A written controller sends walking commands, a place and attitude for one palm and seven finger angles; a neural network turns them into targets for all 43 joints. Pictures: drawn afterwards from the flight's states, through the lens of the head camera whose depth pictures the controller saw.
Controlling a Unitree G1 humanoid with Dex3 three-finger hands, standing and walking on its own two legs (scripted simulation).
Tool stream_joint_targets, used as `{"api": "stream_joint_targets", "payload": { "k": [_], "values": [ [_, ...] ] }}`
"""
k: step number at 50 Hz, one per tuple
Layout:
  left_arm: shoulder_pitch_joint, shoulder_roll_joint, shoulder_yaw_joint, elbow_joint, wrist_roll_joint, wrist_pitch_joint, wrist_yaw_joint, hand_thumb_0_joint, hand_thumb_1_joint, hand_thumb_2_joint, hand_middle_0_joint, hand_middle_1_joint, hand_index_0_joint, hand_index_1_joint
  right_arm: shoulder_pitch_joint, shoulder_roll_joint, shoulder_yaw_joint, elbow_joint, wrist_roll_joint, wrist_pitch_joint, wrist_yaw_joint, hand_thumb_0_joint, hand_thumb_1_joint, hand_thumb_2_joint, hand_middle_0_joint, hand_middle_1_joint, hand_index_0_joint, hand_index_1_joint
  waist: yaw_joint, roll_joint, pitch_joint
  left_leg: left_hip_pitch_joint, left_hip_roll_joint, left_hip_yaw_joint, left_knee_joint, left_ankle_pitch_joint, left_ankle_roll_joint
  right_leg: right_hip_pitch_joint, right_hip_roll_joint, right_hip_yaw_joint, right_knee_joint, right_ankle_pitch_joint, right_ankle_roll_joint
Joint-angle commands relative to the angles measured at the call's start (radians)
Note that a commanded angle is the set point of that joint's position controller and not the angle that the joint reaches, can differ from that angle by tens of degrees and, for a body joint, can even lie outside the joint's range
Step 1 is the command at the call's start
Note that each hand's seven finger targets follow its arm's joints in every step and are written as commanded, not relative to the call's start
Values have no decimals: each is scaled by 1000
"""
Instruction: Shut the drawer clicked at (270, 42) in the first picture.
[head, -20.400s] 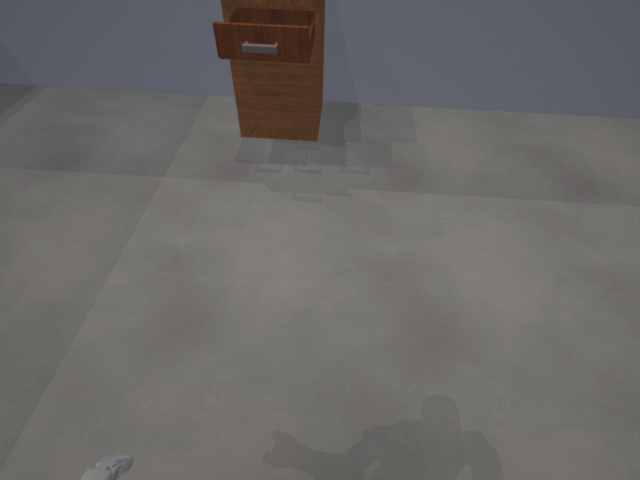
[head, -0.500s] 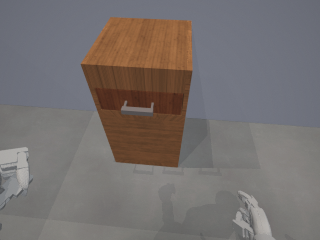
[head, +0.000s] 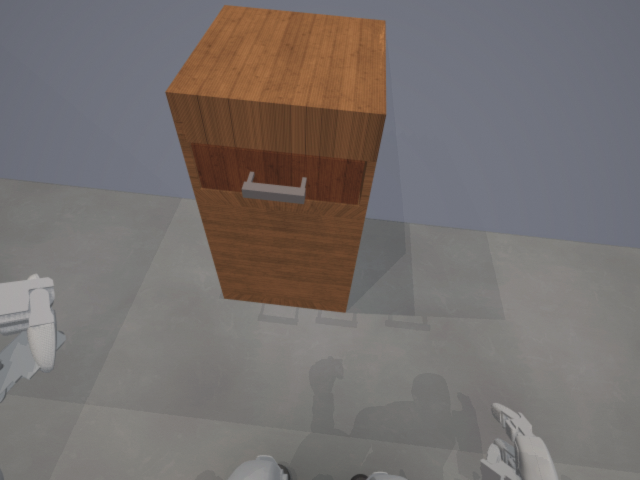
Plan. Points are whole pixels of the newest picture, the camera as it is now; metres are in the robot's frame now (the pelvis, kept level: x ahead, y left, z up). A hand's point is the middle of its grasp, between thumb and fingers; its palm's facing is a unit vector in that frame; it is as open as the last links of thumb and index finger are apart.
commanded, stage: step back with the hand held close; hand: left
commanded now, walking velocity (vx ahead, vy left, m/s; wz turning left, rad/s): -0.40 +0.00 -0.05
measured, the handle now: (275, 185) +0.73 +0.12 -0.14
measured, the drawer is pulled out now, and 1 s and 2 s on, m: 0.00 0.00 0.00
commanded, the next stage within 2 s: stop stepping back and stand still in 0.28 s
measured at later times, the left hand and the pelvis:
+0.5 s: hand (45, 436) +0.13 +0.19 +0.19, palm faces +0.22 -0.84 -0.49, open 3.3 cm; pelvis -0.09 -0.02 +0.00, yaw -3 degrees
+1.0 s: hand out of the picture +0.06 +0.20 +0.20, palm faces +0.25 -0.82 -0.51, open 3.3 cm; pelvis -0.13 -0.01 +0.01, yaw -5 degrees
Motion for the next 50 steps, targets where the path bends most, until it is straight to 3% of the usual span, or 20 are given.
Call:
{"api": "stream_joint_targets", "payload": {
  "k": [1, 4, 10, 13, 15, 17, 19, 21, 23, 25, 26, 29, 32, 36, 38, 42, 44, 46, 47, 50],
  "values": [
    [19, 180, 174, -214, 5, -66, 33, 0, 900, 900, -1400, -1600, -1400, -1600, -104, -131, -33, -183, 5, -74, -29, 0, -900, -900, 200, 300, 200, 300, 12, 279, -136, -266, 280, -358, -511, -508, 117, 292, 88, -12, 283, -200, 5],
    [-12, 200, 194, -277, 7, -72, 26, 0, 900, 900, -1400, -1600, -1400, -1600, -63, -111, -46, -171, -10, -108, -23, 0, -900, -900, 200, 300, 200, 300, 16, 213, -187, -219, 353, -360, -493, -365, 162, 256, 93, 49, 557, -292, -5],
    [75, 158, 136, -245, -45, -62, 8, 0, 900, 900, -1400, -1600, -1400, -1600, -52, -83, -34, -104, -27, -138, 12, 0, -900, -900, 200, 300, 200, 300, 20, 267, -215, 156, 257, -187, -418, -152, 38, 164, 50, -41, 9, -448, -54],
    [-19, 184, 127, -259, -34, -106, -17, 0, 900, 900, -1400, -1600, -1400, -1600, -6, -74, -24, -57, -34, -123, 15, 0, -900, -900, 200, 300, 200, 300, 14, 95, -217, 390, 169, -58, -187, 212, -18, 40, -65, 73, -314, -196, -71],
    [-71, 253, 179, -266, -29, -118, -5, 0, 900, 900, -1400, -1600, -1400, -1600, -34, -50, -11, -58, -35, -110, 1, 0, -900, -900, 200, 300, 200, 300, 9, -53, -274, 446, 104, 42, -18, 255, -33, -11, -194, 126, -261, 241, -74],
    [-131, 197, 122, -268, -39, -113, -16, 0, 900, 900, -1400, -1600, -1400, -1600, -61, -60, -22, -88, -7, -127, -16, 0, -900, -900, 200, 300, 200, 300, -3, -116, -296, 508, 77, 71, -80, 391, -21, 32, -92, -12, -163, 383, 27],
    [-77, 236, 172, -254, -49, -93, -33, 0, 900, 900, -1400, -1600, -1400, -1600, -79, -88, -24, -128, 2, -114, -18, 0, -900, -900, 200, 300, 200, 300, 8, 21, -290, 604, 119, 29, -142, 619, 11, -8, 1, -45, -55, 282, 67],
    [62, 208, 179, -192, -65, -67, -41, 0, 900, 900, -1400, -1600, -1400, -1600, -89, -82, -15, -155, 0, -113, -6, 0, -900, -900, 200, 300, 200, 300, 33, 230, -290, 524, 184, -53, -259, 396, 44, 30, 55, -63, 25, -221, 20],
    [104, 204, 199, -177, -77, -42, -44, 0, 900, 900, -1400, -1600, -1400, -1600, -110, -84, -13, -180, -6, -93, 1, 0, -900, -900, 200, 300, 200, 300, 43, 251, -175, 252, 150, -43, -374, -143, -8, 139, 58, -84, -120, -429, -48],
    [125, 252, 242, -170, -80, -22, -35, 0, 900, 900, -1400, -1600, -1400, -1600, -106, -74, -14, -188, 6, -68, -1, 0, -900, -900, 200, 300, 200, 300, 25, -41, -100, 293, 15, 83, 29, -102, -80, -136, -143, 130, -372, -640, -117],
    [113, 224, 196, -159, -83, -9, -31, 0, 900, 900, -1400, -1600, -1400, -1600, -99, -72, -19, -165, 14, -59, -3, 0, -900, -900, 200, 300, 200, 300, 27, -207, -18, 261, -10, 37, 297, -58, -80, -292, -284, 277, -444, -703, -184],
    [55, 188, 174, -140, -50, 6, -13, 0, 900, 900, -1400, -1600, -1400, -1600, -91, -50, 1, -140, 17, -66, -11, 0, -900, -900, 200, 300, 200, 300, 12, -165, -6, 47, 69, 2, 252, -10, -43, -31, -249, 102, -285, -205, -173],
    [-17, 144, 105, -102, -36, 7, -5, 0, 900, 900, -1400, -1600, -1400, -1600, -67, -98, 5, -129, 23, -121, -39, 0, -900, -900, 200, 300, 200, 300, 8, 16, -5, 270, 65, 21, -210, 144, -14, 62, -110, -26, -77, -19, -59],
    [-88, 163, 79, -182, -21, -4, 9, 0, 900, 900, -1400, -1600, -1400, -1600, 3, -100, 1, -122, 8, -172, -30, 0, -900, -900, 200, 300, 200, 300, 16, 209, -191, 527, 251, -280, -272, 594, 74, -22, -7, -22, 210, -294, -9],
    [-122, 167, 78, -282, -15, -9, 8, 0, 900, 900, -1400, -1600, -1400, -1600, -18, -104, -4, -114, -2, -186, -19, 0, -900, -900, 200, 300, 200, 300, 26, 197, -210, 396, 268, -279, -358, 255, 84, 76, -24, 18, 283, -396, -9],
    [103, 170, 130, -313, -20, 14, 17, 0, 900, 900, -1400, -1600, -1400, -1600, -57, -92, 14, -169, 7, -174, 2, 0, -900, -900, 200, 300, 200, 300, 41, 248, -174, 105, 169, -91, -400, -237, 36, 323, -9, -84, 14, -277, -28],
    [153, 183, 161, -261, -24, 15, 14, 0, 900, 900, -1400, -1600, -1400, -1600, -70, -78, 16, -185, 2, -139, 2, 0, -900, -900, 200, 300, 200, 300, 26, 152, -115, -15, 80, -11, -272, -275, -12, 338, -42, -23, -125, -305, -60],
    [143, 196, 182, -187, -39, 28, 13, 0, 900, 900, -1400, -1600, -1400, -1600, -65, -69, 7, -172, 5, -100, 3, 0, -900, -900, 200, 300, 200, 300, 25, -143, -60, 79, 12, 16, 105, -143, -54, 31, -270, 330, -398, -604, -160],
    [100, 168, 163, -155, -43, 38, 16, 0, 900, 900, -1400, -1600, -1400, -1600, -54, -66, -1, -147, 8, -83, -2, 0, -900, -900, 200, 300, 200, 300, 19, -196, -10, 86, 22, 4, 233, -108, -55, -61, -326, 358, -422, -622, -191],
    [27, 111, 110, -79, -37, 44, 18, 0, 900, 900, -1400, -1600, -1400, -1600, -51, -61, 16, -131, 12, -78, -11, 0, -900, -900, 200, 300, 200, 300, -7, -138, -37, 153, 61, -1, 37, -36, -29, 26, -235, 139, -259, -316, -136]
  ]
}}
